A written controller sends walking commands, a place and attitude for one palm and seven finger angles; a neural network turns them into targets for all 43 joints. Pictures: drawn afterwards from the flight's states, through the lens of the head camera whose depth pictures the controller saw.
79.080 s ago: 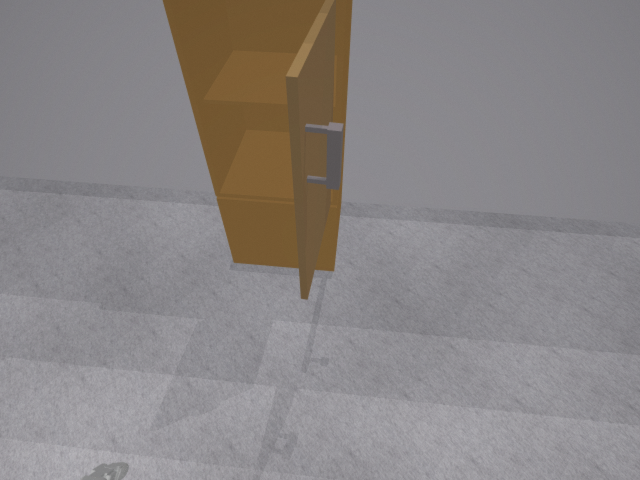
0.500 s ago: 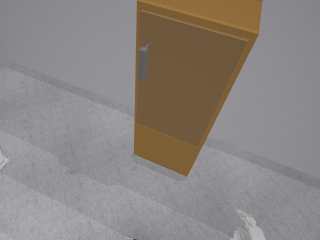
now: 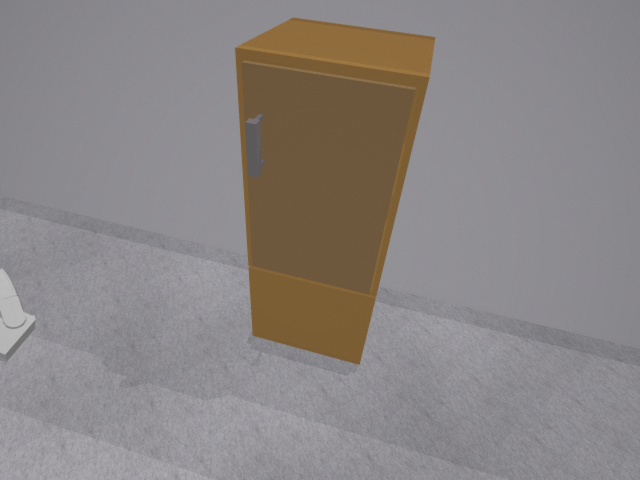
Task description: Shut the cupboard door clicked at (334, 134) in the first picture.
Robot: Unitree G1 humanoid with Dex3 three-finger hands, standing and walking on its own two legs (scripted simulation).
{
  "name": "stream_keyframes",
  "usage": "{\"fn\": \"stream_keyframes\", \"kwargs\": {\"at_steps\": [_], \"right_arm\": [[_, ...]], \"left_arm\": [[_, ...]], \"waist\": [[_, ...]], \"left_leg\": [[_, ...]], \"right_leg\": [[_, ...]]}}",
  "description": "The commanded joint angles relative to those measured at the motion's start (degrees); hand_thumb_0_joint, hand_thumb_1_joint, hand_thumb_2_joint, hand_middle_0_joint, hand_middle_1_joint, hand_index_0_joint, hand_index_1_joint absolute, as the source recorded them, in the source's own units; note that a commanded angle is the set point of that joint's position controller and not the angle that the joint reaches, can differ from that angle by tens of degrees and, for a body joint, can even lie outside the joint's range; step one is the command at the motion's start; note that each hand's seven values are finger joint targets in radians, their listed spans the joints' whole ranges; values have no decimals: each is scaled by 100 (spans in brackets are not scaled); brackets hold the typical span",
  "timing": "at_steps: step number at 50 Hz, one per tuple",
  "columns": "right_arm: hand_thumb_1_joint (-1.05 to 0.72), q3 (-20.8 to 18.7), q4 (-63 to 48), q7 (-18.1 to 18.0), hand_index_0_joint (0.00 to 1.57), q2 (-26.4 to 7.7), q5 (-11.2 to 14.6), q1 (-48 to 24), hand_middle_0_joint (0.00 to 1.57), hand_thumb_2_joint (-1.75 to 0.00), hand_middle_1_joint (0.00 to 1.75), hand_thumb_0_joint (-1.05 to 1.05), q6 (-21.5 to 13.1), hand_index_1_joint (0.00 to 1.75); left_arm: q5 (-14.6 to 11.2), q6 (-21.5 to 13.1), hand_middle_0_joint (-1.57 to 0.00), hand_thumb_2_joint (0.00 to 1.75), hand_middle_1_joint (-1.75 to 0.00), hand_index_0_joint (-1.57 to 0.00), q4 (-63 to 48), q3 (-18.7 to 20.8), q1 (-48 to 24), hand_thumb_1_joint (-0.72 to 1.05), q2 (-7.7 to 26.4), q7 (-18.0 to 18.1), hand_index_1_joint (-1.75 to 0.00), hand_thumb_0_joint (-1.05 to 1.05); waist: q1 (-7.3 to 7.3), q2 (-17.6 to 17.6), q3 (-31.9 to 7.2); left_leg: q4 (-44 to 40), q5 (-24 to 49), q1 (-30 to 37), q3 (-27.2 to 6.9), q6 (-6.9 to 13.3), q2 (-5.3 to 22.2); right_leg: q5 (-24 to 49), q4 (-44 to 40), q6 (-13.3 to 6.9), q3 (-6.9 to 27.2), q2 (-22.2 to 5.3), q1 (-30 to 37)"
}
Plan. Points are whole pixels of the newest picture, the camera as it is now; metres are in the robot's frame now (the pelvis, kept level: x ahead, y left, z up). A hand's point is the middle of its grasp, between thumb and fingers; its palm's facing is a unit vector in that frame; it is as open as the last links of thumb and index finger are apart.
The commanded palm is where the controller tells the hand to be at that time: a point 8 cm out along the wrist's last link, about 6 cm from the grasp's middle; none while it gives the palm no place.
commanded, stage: stop stepping back and stand still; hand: left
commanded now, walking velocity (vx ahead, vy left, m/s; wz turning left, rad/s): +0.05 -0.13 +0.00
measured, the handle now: (257, 144) +0.82 +0.16 +0.07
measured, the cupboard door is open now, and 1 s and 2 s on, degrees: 0 0 0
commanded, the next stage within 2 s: let the arm hang, fingers relaxed in 0.56 s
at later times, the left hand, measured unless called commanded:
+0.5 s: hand out of the picture +0.16 +0.28 +0.18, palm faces +0.40 -0.83 -0.38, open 7.4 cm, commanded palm +0.09 +0.32 +0.20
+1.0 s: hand out of the picture +0.02 +0.22 -0.15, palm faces +0.08 -0.98 -0.16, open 6.8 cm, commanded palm none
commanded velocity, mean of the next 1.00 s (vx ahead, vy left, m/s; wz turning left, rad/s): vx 0.07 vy -0.03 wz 0.00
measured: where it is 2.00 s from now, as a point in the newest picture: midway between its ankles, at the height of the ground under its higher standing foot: outside the picture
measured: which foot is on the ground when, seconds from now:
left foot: down 0.00-0.12, up 0.14-0.28, down 0.30-1.00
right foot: down 0.00-0.32, up 0.34-0.50, down 0.52-1.00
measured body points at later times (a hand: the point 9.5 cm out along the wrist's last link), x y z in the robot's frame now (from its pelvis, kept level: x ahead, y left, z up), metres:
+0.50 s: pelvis -0.06 +0.02 +0.02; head -0.06 +0.05 +0.47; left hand +0.13 +0.32 +0.20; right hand +0.10 -0.19 -0.05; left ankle +0.01 +0.14 -0.71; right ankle -0.05 -0.07 -0.70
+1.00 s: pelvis -0.03 +0.05 +0.03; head -0.02 +0.07 +0.47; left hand +0.02 +0.28 -0.13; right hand +0.03 -0.18 -0.11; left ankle +0.00 +0.15 -0.71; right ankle -0.05 -0.06 -0.71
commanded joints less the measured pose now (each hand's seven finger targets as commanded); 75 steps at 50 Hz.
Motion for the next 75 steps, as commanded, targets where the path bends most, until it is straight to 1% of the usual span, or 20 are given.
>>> {"fn": "stream_keyframes", "kwargs": {"at_steps": [1, 4, 6, 7, 10, 13, 16, 18, 24, 25, 27, 28, 32, 33, 35, 37, 40, 50, 59, 75], "right_arm": [[-90, -94, -1271, 83, 20, -460, -83, -1317, 20, -90, 30, 0, -647, 30], [-90, -96, -1314, 292, 20, -231, -153, -1183, 20, -90, 30, 0, -663, 30], [-90, -244, -1271, 347, 20, -259, -58, -1097, 20, -90, 30, 0, -505, 30], [-90, -221, -1068, 337, 20, -273, -102, -941, 20, -90, 30, 0, -372, 30], [-90, 18, -1128, 237, 20, -141, -85, -998, 20, -90, 30, 0, -409, 30], [-90, -36, -938, 71, 20, -320, -61, -875, 20, -90, 30, 0, -523, 30], [-90, -58, -1212, 32, 20, -430, 48, -1094, 20, -90, 30, 0, -573, 30], [-90, 23, -1151, 109, 20, -260, -82, -1209, 20, -90, 30, 0, -626, 30], [-90, 55, -1349, 315, 20, -184, -137, -1369, 20, -90, 30, 0, -479, 30], [-90, 36, -1362, 307, 20, -146, -138, -1323, 20, -90, 30, 0, -393, 30], [-90, 3, -1352, 298, 20, -111, -171, -1225, 20, -90, 30, 0, -244, 30], [-90, -40, -1310, 309, 20, -124, -133, -1185, 20, -90, 30, 0, -271, 30], [-90, 13, -1237, 236, 20, -156, -74, -1162, 20, -90, 30, 0, -286, 30], [-90, -95, -213, 854, 20, -559, -106, -1290, 20, -90, 30, 0, -517, 30], [-90, 39, -385, 768, 20, -219, -69, -606, 20, -90, 30, 0, -15, 30], [-90, -35, -400, 699, 20, -715, -189, -841, 20, -90, 30, 0, 25, 30], [-90, 43, -198, 613, 20, -649, -236, -920, 20, -90, 30, 0, 124, 30], [-90, 140, 1339, 503, 20, -66, -228, -676, 20, -90, 30, 0, 272, 30], [-90, 97, 1958, 458, 20, -41, -167, -247, 20, -90, 30, 0, 285, 30], [-90, 66, 2283, 434, 20, 226, -178, 155, 20, -90, 30, 0, 304, 30]], "left_arm": [[16, -541, -20, 90, -30, -20, -2203, 706, -658, 90, 1550, 26, -30, 0], [-27, -578, -20, 90, -30, -20, -2454, 855, 554, 90, 1446, -77, -30, 0], [-69, -538, -20, 90, -30, -20, -2375, 1358, 1203, 90, 1769, -18, -30, 0], [-107, -439, -20, 90, -30, -20, -2335, 1122, 1041, 90, 1567, -30, -30, 0], [38, -494, -20, 90, -30, -20, -1279, 869, 7, 90, 1308, 137, -30, 0], [126, -332, -20, 90, -30, -20, -558, 250, -702, 90, 896, 180, -30, 0], [77, -351, -20, 90, -30, -20, -884, 162, -916, 90, 984, 134, -30, 0], [115, -332, -20, 90, -30, -20, -1503, 152, -796, 90, 982, 73, -30, 0], [143, -332, -20, 90, -30, -20, -2265, 618, 352, 90, 1200, 122, -30, 0], [149, -316, -20, 90, -30, -20, -2073, 753, 458, 90, 1292, 151, -30, 0], [90, -264, -20, 90, -30, -20, -1888, 859, 337, 90, 1401, 186, -30, 0], [86, -296, -20, 90, -30, -20, -1790, 843, 170, 90, 1344, 228, -30, 0], [84, -386, -20, 90, -30, -20, -1156, 637, 348, 90, 1071, 222, -30, 0], [665, 486, -20, 90, -30, -20, 2685, -1718, -311, 90, -376, -657, -30, 0], [436, 930, -20, 90, -30, -20, 3023, -1897, -305, 90, -544, -920, -30, 0], [440, 990, -20, 90, -30, -20, 3619, -2129, -296, 90, -665, -933, -30, 0], [463, 992, -20, 90, -30, -20, 4576, -2123, -839, 90, -384, -949, -30, 0], [393, 924, -20, 90, -30, -20, 7631, -2271, -722, 90, -690, -846, -30, 0], [406, 916, -20, 90, -30, -20, 8576, -2405, -485, 90, -833, -836, -30, 0], [440, 961, -20, 90, -30, -20, 8895, -2406, -64, 90, -1126, -769, -30, 0]], "waist": [[270, 1751, 327], [374, 1498, -530], [342, -1030, -328], [205, -1370, 292], [43, -609, 575], [30, -17, 506], [54, 1048, 383], [-11, 966, 504], [203, 1386, 84], [195, 916, 117], [187, -460, 215], [197, -668, 291], [167, -625, 271], [-97, -254, 593], [-68, -404, 271], [240, -567, -69], [177, -1129, 96], [225, 962, 289], [180, -45, 747], [223, -35, 1125]], "left_leg": [[-3782, -4140, 211, -1899, -790, 984], [-2602, -2746, 97, -313, -916, 366], [1815, -1512, 947, 141, -538, -423], [2976, -1117, 85, -336, -500, -132], [1047, -1474, -61, -261, -227, 558], [-761, -1279, 1537, 317, -79, 214], [-2447, -3011, 1752, -2421, 584, 1766], [-3065, -3585, 1102, -2950, 662, 1894], [-2160, -3056, -245, -462, 75, 959], [-1419, -2866, -436, -209, -38, 690], [935, -1883, -765, 125, -233, 119], [1656, -1788, -796, -35, -255, 144], [594, -1393, -86, 15, -243, 352], [668, -1521, -324, 271, -270, 647], [-153, 454, 1130, 63, -207, 336], [-460, 1657, 1085, -816, 213, 1126], [-528, 1154, 968, -561, 94, 698], [-1654, 19, 1556, -297, -9, 597], [-2077, -431, 1762, -322, 35, 699], [-2496, -1430, 1396, -462, 90, 697]], "right_leg": [[-554, 424, -208, -447, 815, -441], [-341, -744, -447, -453, 572, 565], [-1602, -2695, -1222, 2435, -1497, -2146], [-1677, -2779, -1666, 2697, -2049, -2682], [-673, -2120, -1021, 1375, -1537, -1803], [-337, -999, -574, 358, -840, -1904], [38, 748, 2, -126, 9, -2405], [224, 1609, -30, 204, -51, -2269], [657, -692, -218, -348, 71, 242], [403, -1201, -392, 137, -181, 305], [-876, -2594, -1229, 2815, -1826, -349], [-551, -2693, -1409, 3121, -2096, -503], [1927, -1863, -1097, 1334, -1536, -447], [4440, -781, -836, -91, -1864, -767], [3783, -316, -406, -148, -1050, -1499], [2103, -1, -113, -212, -658, -1425], [2479, -664, -276, 106, -836, -992], [1923, -1653, -321, 218, -707, -389], [1665, -1907, -255, 165, -700, -635], [1385, -1664, -202, 149, -605, -900]]}}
